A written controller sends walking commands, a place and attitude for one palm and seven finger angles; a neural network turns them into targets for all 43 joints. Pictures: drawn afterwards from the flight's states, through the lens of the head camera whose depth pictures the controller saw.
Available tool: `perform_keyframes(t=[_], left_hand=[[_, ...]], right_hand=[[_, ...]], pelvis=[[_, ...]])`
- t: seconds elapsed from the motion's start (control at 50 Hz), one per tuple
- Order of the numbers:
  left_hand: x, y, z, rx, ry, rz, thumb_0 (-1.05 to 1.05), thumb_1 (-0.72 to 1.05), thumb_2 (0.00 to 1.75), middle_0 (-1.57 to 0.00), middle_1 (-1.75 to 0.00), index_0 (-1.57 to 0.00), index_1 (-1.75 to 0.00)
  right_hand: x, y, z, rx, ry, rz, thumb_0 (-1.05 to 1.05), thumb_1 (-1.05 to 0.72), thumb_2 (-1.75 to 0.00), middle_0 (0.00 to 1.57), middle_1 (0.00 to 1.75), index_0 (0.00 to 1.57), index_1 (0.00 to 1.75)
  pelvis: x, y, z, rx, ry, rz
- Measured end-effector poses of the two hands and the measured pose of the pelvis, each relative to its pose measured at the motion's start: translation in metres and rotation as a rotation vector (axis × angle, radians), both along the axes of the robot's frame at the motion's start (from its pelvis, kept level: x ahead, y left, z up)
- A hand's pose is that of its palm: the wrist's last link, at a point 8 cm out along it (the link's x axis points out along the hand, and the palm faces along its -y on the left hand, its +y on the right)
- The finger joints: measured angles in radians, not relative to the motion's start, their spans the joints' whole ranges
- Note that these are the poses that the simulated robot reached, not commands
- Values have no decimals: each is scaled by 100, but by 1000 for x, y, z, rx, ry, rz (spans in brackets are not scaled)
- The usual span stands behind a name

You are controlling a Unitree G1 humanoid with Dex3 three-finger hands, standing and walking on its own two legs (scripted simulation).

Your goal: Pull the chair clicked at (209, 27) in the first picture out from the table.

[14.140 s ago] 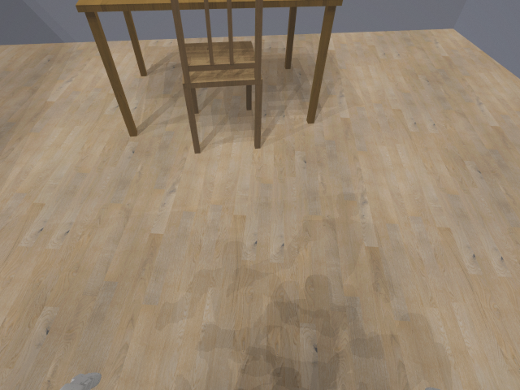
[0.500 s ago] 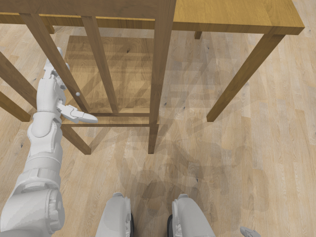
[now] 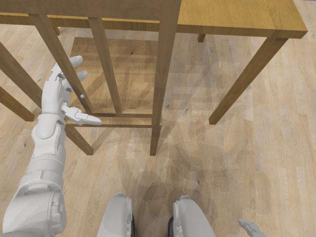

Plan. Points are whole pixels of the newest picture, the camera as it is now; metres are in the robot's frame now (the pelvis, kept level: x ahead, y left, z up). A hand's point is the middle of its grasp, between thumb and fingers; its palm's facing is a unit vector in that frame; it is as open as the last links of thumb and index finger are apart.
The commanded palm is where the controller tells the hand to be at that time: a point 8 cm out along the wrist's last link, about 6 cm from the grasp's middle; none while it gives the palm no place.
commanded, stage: hook a spindle and tug to test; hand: left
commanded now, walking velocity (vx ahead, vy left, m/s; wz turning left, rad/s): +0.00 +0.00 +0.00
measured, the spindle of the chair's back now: (71, 76) +0.49 +0.20 +0.05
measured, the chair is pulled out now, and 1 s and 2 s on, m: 0.00 0.03 0.14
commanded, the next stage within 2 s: step backward, pulling the chair out in 1.12 s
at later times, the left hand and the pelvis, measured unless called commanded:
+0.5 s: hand (82, 93) +0.46 +0.18 +0.03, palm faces +0.01 -1.00 -0.03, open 5.7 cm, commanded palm +0.42 +0.22 +0.03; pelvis +0.00 +0.00 +0.00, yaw +0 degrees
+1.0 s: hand (85, 105) +0.42 +0.17 +0.03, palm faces +0.01 -1.00 -0.03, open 5.3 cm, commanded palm +0.39 +0.21 +0.03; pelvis +0.02 +0.00 +0.02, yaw -1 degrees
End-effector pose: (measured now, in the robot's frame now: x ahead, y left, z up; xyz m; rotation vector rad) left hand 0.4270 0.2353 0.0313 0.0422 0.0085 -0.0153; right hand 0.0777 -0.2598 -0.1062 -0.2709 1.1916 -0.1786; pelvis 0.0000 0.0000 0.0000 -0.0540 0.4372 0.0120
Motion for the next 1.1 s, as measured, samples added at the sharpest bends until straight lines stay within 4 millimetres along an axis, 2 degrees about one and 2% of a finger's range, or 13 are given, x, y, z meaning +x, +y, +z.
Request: perform_keyframes(t=[0.1,0.24,0.36,0.48,0.56,0.74,1.1], left_hand=[[0,0,1,-7,7,13,-1,-36,36,-34,-93,-32,-93],[2,1,2,-5,10,30,-1,-5,49,-42,-126,-39,-126],[5,1,0,-15,-1,26,0,26,63,-44,-134,-43,-139],[7,1,1,-12,0,21,1,59,77,-46,-137,-44,-142],[7,1,1,-15,5,25,1,74,83,-45,-138,-44,-142],[-1,-4,2,-18,16,30,1,78,81,-41,-138,-40,-144],[-35,-14,2,-9,11,20,1,77,80,-41,-138,-39,-144]], right_hand=[[-5,1,0,6,10,-8,1,-91,-90,21,30,20,30],[-12,2,1,8,28,-16,1,-91,-90,21,30,20,30],[-15,0,3,-4,47,-25,1,-91,-90,21,30,20,30],[-14,0,4,-5,52,-30,1,-91,-90,21,30,20,30],[-10,1,5,1,49,-31,1,-91,-90,21,30,20,30],[5,7,10,29,11,-34,1,-91,-90,21,30,20,30],[48,6,16,46,-89,13,1,-91,-90,21,30,20,30]], pelvis=[[-1,1,1,1,-1,-1],[0,1,2,1,0,-3],[2,2,2,-1,4,-4],[4,4,3,-2,6,-5],[6,4,4,-1,7,-6],[14,6,10,4,4,-14],[25,0,15,15,-14,-11]])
